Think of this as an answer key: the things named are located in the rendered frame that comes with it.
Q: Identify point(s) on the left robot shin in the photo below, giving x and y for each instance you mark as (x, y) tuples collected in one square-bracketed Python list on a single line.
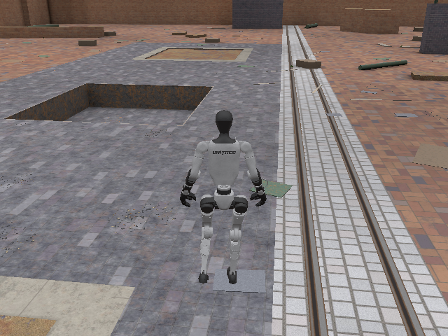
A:
[(204, 251)]

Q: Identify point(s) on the robot right forearm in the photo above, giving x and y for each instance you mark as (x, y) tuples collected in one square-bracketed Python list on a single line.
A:
[(258, 185)]

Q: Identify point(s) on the robot right hand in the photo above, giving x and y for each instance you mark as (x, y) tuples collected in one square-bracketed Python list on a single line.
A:
[(256, 196)]

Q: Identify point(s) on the robot left hand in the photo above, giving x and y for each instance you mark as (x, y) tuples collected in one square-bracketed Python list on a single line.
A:
[(189, 197)]

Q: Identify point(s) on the right robot upper arm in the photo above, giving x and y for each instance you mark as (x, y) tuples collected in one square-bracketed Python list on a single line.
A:
[(246, 148)]

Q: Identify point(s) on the robot head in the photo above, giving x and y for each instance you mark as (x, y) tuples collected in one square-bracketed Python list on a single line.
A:
[(224, 122)]

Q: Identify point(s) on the left robot upper arm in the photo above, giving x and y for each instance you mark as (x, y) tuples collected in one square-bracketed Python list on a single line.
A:
[(201, 148)]

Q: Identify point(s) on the robot left forearm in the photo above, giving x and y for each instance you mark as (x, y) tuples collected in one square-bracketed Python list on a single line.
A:
[(189, 182)]

